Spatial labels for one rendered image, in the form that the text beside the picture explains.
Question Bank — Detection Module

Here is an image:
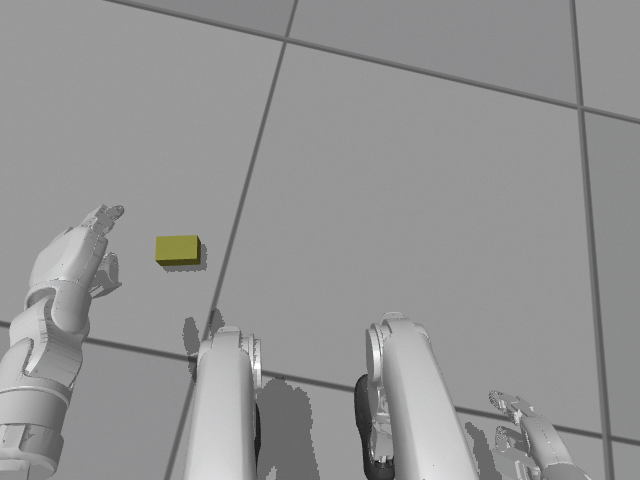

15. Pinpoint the left robot hand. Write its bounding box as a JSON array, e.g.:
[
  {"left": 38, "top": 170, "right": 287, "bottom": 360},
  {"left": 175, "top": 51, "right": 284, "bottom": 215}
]
[{"left": 29, "top": 204, "right": 124, "bottom": 299}]

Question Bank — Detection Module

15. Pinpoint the small box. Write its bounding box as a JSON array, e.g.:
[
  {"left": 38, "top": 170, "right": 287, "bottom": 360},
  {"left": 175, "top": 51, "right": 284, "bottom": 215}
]
[{"left": 155, "top": 235, "right": 201, "bottom": 266}]

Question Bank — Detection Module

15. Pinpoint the right robot hand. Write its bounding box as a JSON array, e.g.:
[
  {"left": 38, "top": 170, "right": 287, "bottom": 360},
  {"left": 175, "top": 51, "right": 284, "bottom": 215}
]
[{"left": 488, "top": 391, "right": 576, "bottom": 480}]

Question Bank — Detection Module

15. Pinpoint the left robot arm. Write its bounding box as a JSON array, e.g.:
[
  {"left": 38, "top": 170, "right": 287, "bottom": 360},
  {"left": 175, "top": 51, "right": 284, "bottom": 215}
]
[{"left": 0, "top": 280, "right": 92, "bottom": 480}]

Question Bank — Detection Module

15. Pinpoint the right robot arm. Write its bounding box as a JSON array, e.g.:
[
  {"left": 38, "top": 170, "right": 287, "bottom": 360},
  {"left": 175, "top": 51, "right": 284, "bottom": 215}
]
[{"left": 540, "top": 463, "right": 592, "bottom": 480}]

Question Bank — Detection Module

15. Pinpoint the right robot foot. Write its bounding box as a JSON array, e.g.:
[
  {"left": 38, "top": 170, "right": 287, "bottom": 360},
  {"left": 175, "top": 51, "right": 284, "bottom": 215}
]
[{"left": 354, "top": 374, "right": 395, "bottom": 480}]

